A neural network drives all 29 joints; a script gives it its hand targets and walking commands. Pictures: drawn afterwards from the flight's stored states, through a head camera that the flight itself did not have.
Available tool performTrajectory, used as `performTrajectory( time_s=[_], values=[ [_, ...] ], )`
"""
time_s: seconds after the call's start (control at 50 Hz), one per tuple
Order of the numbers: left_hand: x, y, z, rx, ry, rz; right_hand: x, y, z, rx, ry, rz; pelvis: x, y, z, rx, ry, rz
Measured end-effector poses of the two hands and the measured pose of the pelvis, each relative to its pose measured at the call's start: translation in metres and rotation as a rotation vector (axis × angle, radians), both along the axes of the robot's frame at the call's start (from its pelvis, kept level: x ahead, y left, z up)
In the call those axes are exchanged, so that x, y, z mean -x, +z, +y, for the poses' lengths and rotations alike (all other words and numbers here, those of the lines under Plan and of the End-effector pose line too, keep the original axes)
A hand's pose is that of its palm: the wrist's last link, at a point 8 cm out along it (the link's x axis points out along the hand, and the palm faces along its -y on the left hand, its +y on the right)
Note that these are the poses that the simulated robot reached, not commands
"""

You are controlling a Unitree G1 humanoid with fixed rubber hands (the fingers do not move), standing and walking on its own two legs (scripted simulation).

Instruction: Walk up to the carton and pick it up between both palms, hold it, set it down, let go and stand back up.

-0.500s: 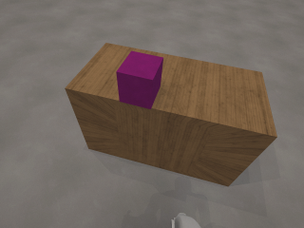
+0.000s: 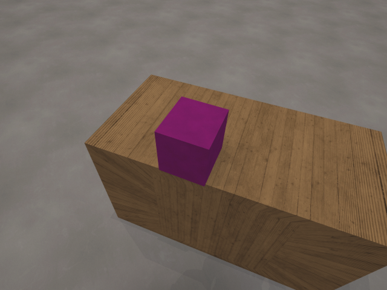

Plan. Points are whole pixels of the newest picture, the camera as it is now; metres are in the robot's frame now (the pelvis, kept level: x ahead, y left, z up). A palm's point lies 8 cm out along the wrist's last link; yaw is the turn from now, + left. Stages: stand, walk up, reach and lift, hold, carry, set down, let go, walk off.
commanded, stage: walk up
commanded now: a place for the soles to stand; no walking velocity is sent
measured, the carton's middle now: (192, 140) +0.57 +0.04 -0.07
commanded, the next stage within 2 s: none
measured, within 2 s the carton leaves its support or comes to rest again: neither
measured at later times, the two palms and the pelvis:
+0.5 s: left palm out of the picture +0.15 +0.20 -0.11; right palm out of the picture +0.13 -0.26 -0.12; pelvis +0.08 -0.03 +0.02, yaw +0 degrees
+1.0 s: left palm out of the picture +0.09 +0.21 -0.12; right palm out of the picture +0.07 -0.27 -0.12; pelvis +0.07 -0.03 +0.02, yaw +0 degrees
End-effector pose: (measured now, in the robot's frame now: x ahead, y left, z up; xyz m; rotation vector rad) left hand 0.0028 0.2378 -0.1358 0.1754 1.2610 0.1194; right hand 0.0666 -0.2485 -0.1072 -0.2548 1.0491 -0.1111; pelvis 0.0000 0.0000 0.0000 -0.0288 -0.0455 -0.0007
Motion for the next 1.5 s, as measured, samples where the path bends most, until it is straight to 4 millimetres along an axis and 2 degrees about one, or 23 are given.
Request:
performTrajectory(
  time_s=[0.06, 0.14, 0.28, 0.4, 0.5, 0.58, 0.66, 0.86, 1.02, 1.08, 1.16, 1.2, 1.26, 1.32, 1.36, 1.42, 1.5],
  values=[
    [-0.01, -0.009, 0.005, -0.001, -0.008, 0.062, -0.023, -0.003, 0.011, -0.01, -0.032, -0.008, -0.017, -0.004, 0.001, -0.02, 0.003, -0.001],
    [-0.039, -0.005, 0.001, -0.009, -0.02, 0.056, -0.04, -0.003, 0.019, -0.029, -0.035, 0.03, -0.033, 0.002, -0.004, -0.029, 0.0, 0.005],
    [-0.092, 0.008, -0.021, 0.001, -0.014, -0.044, -0.063, -0.014, 0.013, -0.085, -0.017, 0.088, -0.058, 0.007, -0.017, -0.032, 0.002, 0.007],
    [-0.13, 0.021, -0.035, 0.006, -0.043, -0.091, -0.069, -0.013, -0.001, -0.083, -0.025, 0.116, -0.071, 0.014, -0.024, -0.03, 0.001, 0.019],
    [-0.147, 0.025, -0.037, -0.006, -0.052, -0.11, -0.063, -0.013, -0.015, -0.059, -0.039, 0.153, -0.076, 0.016, -0.028, -0.03, 0.002, 0.019],
    [-0.148, 0.026, -0.036, -0.015, -0.055, -0.098, -0.053, -0.013, -0.023, -0.045, -0.049, 0.19, -0.077, 0.018, -0.031, -0.03, 0.003, 0.017],
    [-0.14, 0.025, -0.034, -0.02, -0.051, -0.071, -0.041, -0.013, -0.028, -0.035, -0.055, 0.226, -0.076, 0.019, -0.032, -0.028, 0.004, 0.016],
    [-0.106, 0.021, -0.032, -0.018, -0.034, 0.019, -0.013, -0.012, -0.026, -0.033, -0.059, 0.296, -0.07, 0.022, -0.032, -0.025, 0.004, 0.01],
    [-0.078, 0.02, -0.028, -0.027, -0.022, 0.06, -0.004, -0.012, -0.022, -0.03, -0.035, 0.324, -0.066, 0.022, -0.027, -0.023, -0.012, 0.011],
    [-0.058, 0.024, -0.016, -0.073, -0.004, 0.087, -0.015, -0.012, -0.023, -0.008, -0.019, 0.307, -0.065, 0.021, -0.015, -0.016, -0.035, 0.016],
    [-0.033, 0.028, 0.01, -0.11, 0.013, 0.151, -0.042, -0.01, -0.013, 0.005, -0.022, 0.235, -0.068, 0.019, 0.005, -0.001, -0.057, 0.018],
    [-0.029, 0.029, 0.026, -0.117, 0.018, 0.165, -0.057, -0.008, -0.003, 0.004, -0.021, 0.204, -0.072, 0.017, 0.018, 0.002, -0.067, 0.017],
    [-0.032, 0.026, 0.054, -0.12, 0.02, 0.167, -0.08, -0.009, 0.021, -0.001, -0.016, 0.166, -0.079, 0.012, 0.042, -0.001, -0.081, 0.014],
    [-0.048, 0.015, 0.088, -0.119, 0.001, 0.163, -0.103, -0.013, 0.051, -0.004, -0.021, 0.116, -0.089, 0.002, 0.073, -0.006, -0.097, 0.011],
    [-0.065, 0.005, 0.112, -0.123, -0.03, 0.16, -0.111, -0.018, 0.072, -0.012, -0.046, 0.079, -0.094, -0.007, 0.091, -0.022, -0.111, 0.0],
    [-0.105, 0.005, 0.137, -0.148, -0.068, 0.106, -0.11, -0.019, 0.102, -0.045, -0.102, 0.067, -0.098, -0.006, 0.107, -0.03, -0.141, -0.008],
    [-0.162, 0.016, 0.15, -0.159, -0.137, -0.011, -0.098, -0.019, 0.131, -0.077, -0.148, 0.091, -0.106, 0.0, 0.121, -0.032, -0.176, -0.011]
  ],
)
